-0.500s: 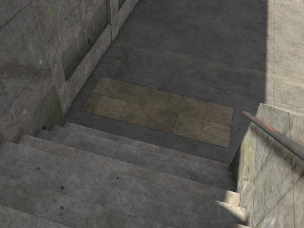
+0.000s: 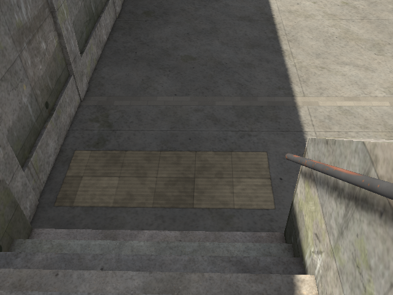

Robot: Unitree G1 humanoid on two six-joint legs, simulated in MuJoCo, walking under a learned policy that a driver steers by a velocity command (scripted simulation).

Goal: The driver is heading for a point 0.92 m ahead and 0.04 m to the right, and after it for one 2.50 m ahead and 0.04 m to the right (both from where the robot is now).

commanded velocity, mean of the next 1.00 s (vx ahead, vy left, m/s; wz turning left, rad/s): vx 0.50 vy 0.00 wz -0.14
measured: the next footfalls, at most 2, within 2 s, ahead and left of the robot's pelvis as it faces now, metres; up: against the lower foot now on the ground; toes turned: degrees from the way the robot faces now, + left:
right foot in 0.46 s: +0.30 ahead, -0.13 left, -0.20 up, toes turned -11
left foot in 0.92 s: +0.55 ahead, +0.10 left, -0.41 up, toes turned -9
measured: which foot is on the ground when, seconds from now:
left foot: down 0.00-0.46, up 0.48-0.90, down 0.92-1.00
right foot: down 0.00-0.00, up 0.02-0.44, down 0.46-0.92, up 0.94-1.00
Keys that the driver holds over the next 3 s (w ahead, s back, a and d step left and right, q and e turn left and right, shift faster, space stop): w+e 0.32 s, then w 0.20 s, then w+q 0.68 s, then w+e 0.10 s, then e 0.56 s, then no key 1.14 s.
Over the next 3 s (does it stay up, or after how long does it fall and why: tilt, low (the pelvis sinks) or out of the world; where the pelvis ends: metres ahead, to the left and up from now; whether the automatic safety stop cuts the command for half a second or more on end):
stays up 0.84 0.11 -0.75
